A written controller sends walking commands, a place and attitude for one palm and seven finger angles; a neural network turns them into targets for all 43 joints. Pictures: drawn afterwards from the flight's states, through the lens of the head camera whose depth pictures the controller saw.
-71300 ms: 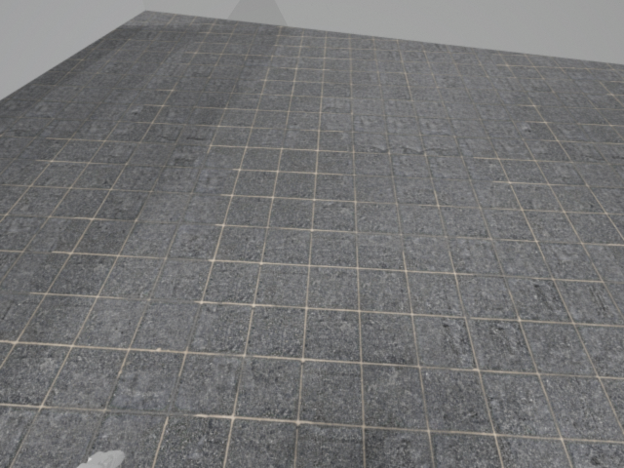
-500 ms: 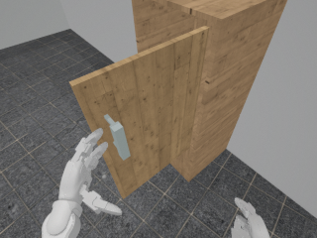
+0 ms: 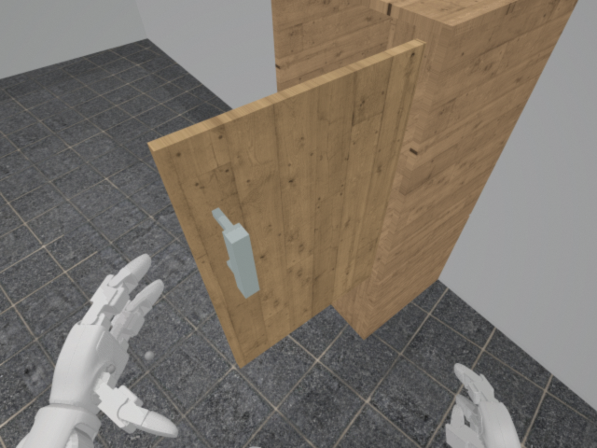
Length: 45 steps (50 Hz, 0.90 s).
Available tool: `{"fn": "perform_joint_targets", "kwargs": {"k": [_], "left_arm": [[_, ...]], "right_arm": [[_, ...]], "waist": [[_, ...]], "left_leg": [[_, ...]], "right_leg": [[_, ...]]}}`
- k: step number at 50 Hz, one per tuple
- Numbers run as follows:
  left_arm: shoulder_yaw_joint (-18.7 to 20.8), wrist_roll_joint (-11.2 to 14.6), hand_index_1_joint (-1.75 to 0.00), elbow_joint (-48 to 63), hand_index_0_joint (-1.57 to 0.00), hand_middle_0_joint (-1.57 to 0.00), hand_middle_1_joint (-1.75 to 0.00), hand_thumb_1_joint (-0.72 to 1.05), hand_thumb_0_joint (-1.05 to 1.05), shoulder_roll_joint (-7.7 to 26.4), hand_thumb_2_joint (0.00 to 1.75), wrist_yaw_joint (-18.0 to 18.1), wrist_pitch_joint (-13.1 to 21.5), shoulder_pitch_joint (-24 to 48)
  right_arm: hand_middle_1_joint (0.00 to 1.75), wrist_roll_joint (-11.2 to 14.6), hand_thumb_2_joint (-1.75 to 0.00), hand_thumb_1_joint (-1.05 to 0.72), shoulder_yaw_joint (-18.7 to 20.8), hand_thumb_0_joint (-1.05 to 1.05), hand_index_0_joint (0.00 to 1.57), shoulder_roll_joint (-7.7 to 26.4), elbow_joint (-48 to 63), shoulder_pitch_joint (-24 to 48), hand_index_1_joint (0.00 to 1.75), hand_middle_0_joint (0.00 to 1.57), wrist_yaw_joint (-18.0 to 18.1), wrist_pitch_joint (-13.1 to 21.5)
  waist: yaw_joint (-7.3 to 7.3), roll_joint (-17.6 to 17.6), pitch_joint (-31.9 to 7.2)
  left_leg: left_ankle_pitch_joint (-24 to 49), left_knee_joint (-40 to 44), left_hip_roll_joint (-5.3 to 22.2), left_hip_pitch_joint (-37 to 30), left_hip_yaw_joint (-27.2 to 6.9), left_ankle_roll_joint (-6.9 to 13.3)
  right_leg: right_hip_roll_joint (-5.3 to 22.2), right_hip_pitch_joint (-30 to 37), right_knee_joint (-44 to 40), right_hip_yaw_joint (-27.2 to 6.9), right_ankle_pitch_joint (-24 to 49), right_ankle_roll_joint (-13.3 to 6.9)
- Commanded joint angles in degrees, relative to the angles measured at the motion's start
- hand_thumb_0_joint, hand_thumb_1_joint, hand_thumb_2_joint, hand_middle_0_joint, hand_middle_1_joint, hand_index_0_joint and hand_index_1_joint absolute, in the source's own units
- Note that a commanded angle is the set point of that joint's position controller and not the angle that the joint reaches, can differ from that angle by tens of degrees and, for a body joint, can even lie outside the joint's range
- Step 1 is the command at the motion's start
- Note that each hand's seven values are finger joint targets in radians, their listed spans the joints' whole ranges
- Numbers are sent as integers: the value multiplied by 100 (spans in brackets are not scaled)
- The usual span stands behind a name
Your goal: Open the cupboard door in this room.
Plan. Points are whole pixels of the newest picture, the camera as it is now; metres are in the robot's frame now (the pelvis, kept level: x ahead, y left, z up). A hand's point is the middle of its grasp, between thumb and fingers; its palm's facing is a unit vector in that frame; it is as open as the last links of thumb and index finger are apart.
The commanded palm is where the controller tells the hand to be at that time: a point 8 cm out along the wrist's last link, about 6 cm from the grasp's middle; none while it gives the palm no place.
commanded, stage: draw the hand back to the body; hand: left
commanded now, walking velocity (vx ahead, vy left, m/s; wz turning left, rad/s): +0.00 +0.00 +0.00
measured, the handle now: (234, 253) +0.34 +0.12 +0.09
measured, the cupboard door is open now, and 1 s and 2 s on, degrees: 89 89 89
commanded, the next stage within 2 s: step back with the hand held close in 1.58 s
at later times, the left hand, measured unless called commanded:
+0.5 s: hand (102, 352) +0.19 +0.22 +0.12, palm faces +0.03 -1.00 -0.06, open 16.3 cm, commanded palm +0.16 +0.27 +0.14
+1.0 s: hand (51, 306) +0.21 +0.26 +0.16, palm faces +0.37 -0.85 -0.38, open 11.6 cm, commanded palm +0.17 +0.31 +0.19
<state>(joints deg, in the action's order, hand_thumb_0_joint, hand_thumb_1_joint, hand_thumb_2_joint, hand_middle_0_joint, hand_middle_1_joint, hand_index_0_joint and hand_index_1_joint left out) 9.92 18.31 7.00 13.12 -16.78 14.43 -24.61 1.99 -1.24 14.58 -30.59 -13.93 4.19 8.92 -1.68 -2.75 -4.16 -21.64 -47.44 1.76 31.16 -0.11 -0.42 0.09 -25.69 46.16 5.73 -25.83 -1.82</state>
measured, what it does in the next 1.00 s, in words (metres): stands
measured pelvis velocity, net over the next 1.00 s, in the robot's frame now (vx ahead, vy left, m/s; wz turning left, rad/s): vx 0.02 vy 0.02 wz -0.03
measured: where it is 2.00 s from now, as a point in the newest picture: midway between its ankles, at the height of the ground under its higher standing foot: outside the picture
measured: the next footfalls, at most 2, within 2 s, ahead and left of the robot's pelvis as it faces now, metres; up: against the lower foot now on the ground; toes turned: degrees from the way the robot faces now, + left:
none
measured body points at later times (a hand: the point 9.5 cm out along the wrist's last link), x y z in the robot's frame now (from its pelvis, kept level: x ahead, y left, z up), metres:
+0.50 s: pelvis -0.01 +0.02 +0.01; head -0.01 +0.01 +0.46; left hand +0.18 +0.27 +0.13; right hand +0.18 -0.20 -0.05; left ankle +0.03 +0.12 -0.70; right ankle -0.02 -0.10 -0.70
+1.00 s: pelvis +0.02 +0.02 +0.04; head +0.00 +0.00 +0.49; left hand +0.19 +0.31 +0.19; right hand +0.20 -0.20 -0.05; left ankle +0.03 +0.12 -0.70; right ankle -0.02 -0.10 -0.70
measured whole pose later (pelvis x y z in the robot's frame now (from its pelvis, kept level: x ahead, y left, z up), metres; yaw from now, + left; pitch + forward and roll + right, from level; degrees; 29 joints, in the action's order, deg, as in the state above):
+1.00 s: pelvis +0.02 +0.02 +0.04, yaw -2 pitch -4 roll +0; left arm 14.4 3.0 20.2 18.3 6.9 3.9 -28.0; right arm -0.3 -2.4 12.8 -36.7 -10.9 4.8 5.8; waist -3.9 -3.0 1.4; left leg -13.1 -24.1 0.2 7.1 2.9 1.1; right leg 0.8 -2.4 22.0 2.9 -15.6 0.0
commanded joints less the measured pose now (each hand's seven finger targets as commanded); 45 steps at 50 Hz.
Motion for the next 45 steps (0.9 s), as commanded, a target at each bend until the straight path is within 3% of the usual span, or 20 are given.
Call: {"fn": "perform_joint_targets", "kwargs": {"k": [1,5,7,13,15,18,21,25,26,27,28,29,30,32,35,40,42,45], "left_arm": [[271,27,-30,1541,-15,-15,-30,-50,0,691,30,78,377,610],[578,-38,-30,1631,-15,-15,-30,-50,0,971,30,242,188,444],[383,-28,-30,1837,-15,-15,-30,-50,0,741,30,250,75,350],[472,-1,-30,2035,-15,-15,-30,-50,0,790,30,331,-324,213],[644,42,-30,1922,-15,-15,-30,-50,0,885,30,326,-426,168],[587,50,-30,2322,-15,-15,-30,-50,0,875,30,256,-474,330],[734,87,-30,2287,-15,-15,-30,-47,0,1015,32,224,-545,470],[843,119,-30,2258,-16,-16,-30,-32,0,1096,37,131,-681,504],[987,-790,-30,2738,-16,-16,-30,-29,0,1807,39,1103,-653,851],[719,-878,-30,2442,-16,-16,-30,-26,0,1241,40,1518,-752,399],[531,-1037,-30,2296,-16,-16,-30,-22,0,1041,42,1768,-825,142],[557,-1148,-30,2385,-16,-16,-30,-18,0,1089,43,1949,-844,111],[623,-1228,-30,2380,-16,-16,-30,-15,0,1200,45,2088,-845,95],[561,-1366,-30,2600,-16,-16,-30,-8,0,1196,48,2258,-789,261],[746,-1493,-30,2553,-17,-17,-30,2,0,1389,52,2427,-749,338],[820,-1578,-30,2551,-18,-18,-30,20,0,1368,60,2490,-700,194],[817,-1566,-30,2563,-18,-18,-30,27,0,1293,63,2478,-700,123],[1085,-1553,-30,2462,-18,-18,-30,37,0,1478,68,2486,-710,50]], "right_arm": [[30,13,-90,-90,237,0,20,586,974,456,30,20,22,447],[30,16,-90,-90,208,0,20,552,958,517,30,20,44,453],[30,42,-90,-90,163,0,20,503,1013,552,30,20,32,451],[30,59,-90,-90,125,0,20,526,1027,592,30,20,38,472],[30,56,-90,-90,126,0,20,538,981,623,30,20,55,471],[30,74,-90,-90,93,0,20,544,1002,626,30,20,73,520],[30,75,-90,-90,77,0,20,570,931,643,30,20,101,584],[30,87,-90,-90,62,0,20,590,842,689,30,20,132,670],[30,-27,-90,-90,44,0,20,506,836,890,30,20,242,577],[30,-79,-90,-90,6,0,20,404,775,795,30,20,286,535],[30,-94,-90,-90,-10,0,20,397,702,773,30,20,284,460],[30,-102,-90,-90,0,0,20,411,672,815,30,20,280,392],[30,-123,-90,-90,18,0,20,437,625,868,30,20,283,350],[30,-157,-90,-90,7,0,20,441,589,912,30,20,258,309],[30,-195,-90,-90,46,0,20,471,480,965,30,20,253,261],[30,-225,-90,-90,78,0,20,473,375,1005,30,20,181,197],[30,-221,-90,-90,93,0,20,465,373,1026,30,20,143,150],[30,-242,-90,-90,130,0,20,479,336,1029,30,20,118,67]], "waist": [[96,100,-855],[-12,58,-883],[-18,-233,-801],[-19,-55,-604],[-26,251,-465],[-22,-202,-536],[-17,-15,-421],[-40,-69,-361],[-248,-203,-147],[-102,-47,160],[-89,4,266],[-94,-54,256],[-115,163,238],[-85,-162,186],[-114,-115,176],[-165,-183,74],[-170,-126,108],[-219,72,99]], "left_leg": [[1050,508,-239,-766,-172,165],[993,653,-213,-814,-206,165],[1034,762,-202,-939,-201,140],[860,977,-163,-1009,-255,128],[820,1010,-153,-973,-262,145],[879,1107,-163,-1196,-265,128],[803,1191,-156,-1214,-307,142],[832,1302,-163,-1344,-327,142],[622,1544,-174,-1385,-169,158],[502,1637,-171,-1508,-145,138],[417,1749,-136,-1600,-153,140],[443,1841,-123,-1703,-130,144],[535,1915,-115,-1781,-109,162],[632,2119,-114,-2021,-85,162],[871,2350,-92,-2273,-46,166],[1591,2586,-67,-2610,-35,150],[1760,2644,-49,-2691,-26,145],[2053,2646,-65,-2717,11,152]], "right_leg": [[-97,-45,-764,-375,1639,131],[-130,79,-810,-316,1455,92],[-135,98,-805,-225,1525,80],[-173,156,-972,-142,1319,94],[-187,213,-1091,-156,1256,102],[-178,249,-1119,-129,1296,86],[-181,304,-1246,-130,1203,94],[-185,448,-1386,-125,1225,84],[-37,611,-1888,-484,1008,39],[12,517,-2098,-434,807,49],[33,586,-2186,-391,672,69],[39,701,-2268,-387,672,69],[36,864,-2396,-391,721,69],[57,1051,-2471,-381,846,69],[40,1341,-2642,-372,1071,64],[12,1779,-2683,-332,1719,43],[-5,1831,-2693,-319,1871,57],[-9,2020,-2740,-327,2196,52]]}}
